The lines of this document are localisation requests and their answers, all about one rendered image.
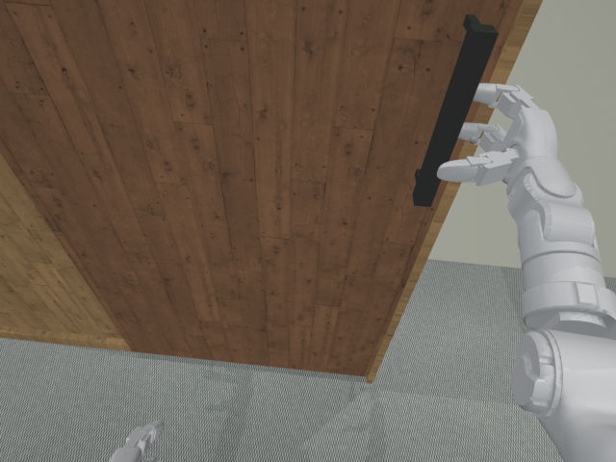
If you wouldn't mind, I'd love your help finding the robot right upper arm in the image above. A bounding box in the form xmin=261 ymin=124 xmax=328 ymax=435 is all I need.
xmin=510 ymin=329 xmax=616 ymax=462

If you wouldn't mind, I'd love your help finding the right robot forearm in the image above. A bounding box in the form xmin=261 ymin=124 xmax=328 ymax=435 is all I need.
xmin=506 ymin=157 xmax=616 ymax=340

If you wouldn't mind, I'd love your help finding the handle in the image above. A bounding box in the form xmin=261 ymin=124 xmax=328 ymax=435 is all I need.
xmin=412 ymin=14 xmax=499 ymax=207

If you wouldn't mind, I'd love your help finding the left robot hand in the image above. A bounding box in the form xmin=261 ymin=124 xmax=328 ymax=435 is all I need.
xmin=109 ymin=421 xmax=165 ymax=462

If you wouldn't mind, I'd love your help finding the wardrobe door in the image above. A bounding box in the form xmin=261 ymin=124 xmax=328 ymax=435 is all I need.
xmin=0 ymin=153 xmax=123 ymax=339
xmin=0 ymin=0 xmax=523 ymax=377

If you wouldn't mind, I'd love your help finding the right robot hand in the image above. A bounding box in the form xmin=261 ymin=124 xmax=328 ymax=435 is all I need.
xmin=437 ymin=83 xmax=557 ymax=187

